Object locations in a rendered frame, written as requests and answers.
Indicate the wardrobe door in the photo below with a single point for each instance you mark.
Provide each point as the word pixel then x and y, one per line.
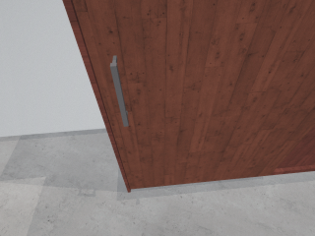
pixel 303 154
pixel 214 89

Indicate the handle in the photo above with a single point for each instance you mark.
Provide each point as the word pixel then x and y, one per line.
pixel 119 92

